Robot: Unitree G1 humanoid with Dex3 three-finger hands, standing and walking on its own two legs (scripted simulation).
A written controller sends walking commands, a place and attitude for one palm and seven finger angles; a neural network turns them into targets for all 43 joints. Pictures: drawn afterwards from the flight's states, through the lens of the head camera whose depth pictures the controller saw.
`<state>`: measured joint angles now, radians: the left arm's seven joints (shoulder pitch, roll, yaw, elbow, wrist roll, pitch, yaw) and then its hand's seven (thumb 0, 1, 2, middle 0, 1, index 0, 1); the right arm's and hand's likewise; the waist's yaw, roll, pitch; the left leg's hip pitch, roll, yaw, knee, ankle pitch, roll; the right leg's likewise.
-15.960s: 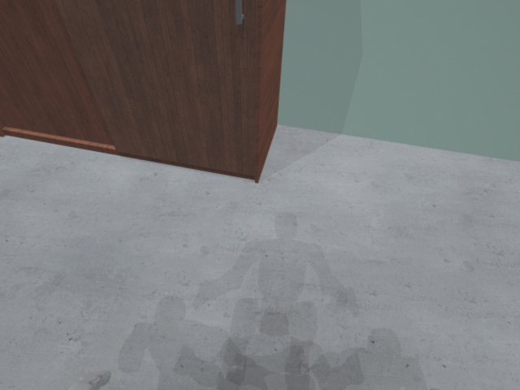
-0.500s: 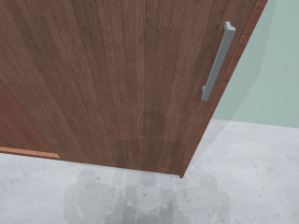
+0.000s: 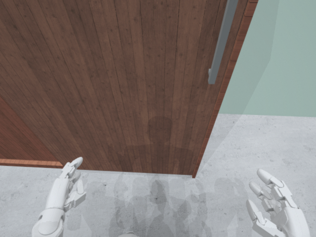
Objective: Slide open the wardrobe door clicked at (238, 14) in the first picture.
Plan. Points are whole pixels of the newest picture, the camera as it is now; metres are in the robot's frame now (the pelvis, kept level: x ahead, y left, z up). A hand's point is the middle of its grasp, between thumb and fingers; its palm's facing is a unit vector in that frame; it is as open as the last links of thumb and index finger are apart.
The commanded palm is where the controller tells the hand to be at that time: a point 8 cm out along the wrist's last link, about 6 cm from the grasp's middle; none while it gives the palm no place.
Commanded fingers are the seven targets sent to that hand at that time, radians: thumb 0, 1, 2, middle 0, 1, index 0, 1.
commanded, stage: raise the hand with hooked fingers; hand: right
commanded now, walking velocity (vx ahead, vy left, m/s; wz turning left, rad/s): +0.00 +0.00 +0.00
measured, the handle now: (219, 42) +0.54 -0.14 +0.22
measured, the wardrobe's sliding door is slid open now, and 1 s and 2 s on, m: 0.00 0.00 0.00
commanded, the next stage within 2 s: move the hooked fingers beside the handle in 1.66 s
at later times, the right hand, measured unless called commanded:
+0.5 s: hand (303, 170) +0.24 -0.27 +0.13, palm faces +0.16 +0.99 -0.07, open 11.7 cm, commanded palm +0.20 -0.30 +0.14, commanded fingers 0.00 0.22 -0.42 0.28 1.02 0.28 1.02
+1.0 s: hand out of the picture +0.28 -0.30 +0.21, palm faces +0.12 +0.99 -0.07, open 13.9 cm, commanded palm +0.24 -0.34 +0.22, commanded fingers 0.00 0.50 -0.30 0.30 1.20 0.30 1.20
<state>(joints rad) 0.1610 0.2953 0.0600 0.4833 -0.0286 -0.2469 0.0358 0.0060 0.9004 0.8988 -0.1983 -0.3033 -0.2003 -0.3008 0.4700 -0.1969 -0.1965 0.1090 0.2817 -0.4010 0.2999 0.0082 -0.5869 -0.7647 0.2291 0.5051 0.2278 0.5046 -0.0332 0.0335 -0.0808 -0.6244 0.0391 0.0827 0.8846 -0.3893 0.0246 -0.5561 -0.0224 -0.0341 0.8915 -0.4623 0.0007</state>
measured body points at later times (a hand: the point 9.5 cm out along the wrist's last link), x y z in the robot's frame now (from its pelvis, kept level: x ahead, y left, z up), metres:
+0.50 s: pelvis +0.01 -0.03 +0.02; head +0.02 -0.02 +0.47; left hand +0.16 +0.21 -0.06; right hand +0.22 -0.32 +0.13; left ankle +0.04 +0.10 -0.69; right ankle -0.01 -0.12 -0.69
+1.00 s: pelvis +0.02 -0.02 +0.04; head +0.01 -0.01 +0.49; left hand +0.23 +0.18 -0.02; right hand +0.27 -0.35 +0.21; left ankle +0.04 +0.10 -0.69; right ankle -0.01 -0.12 -0.69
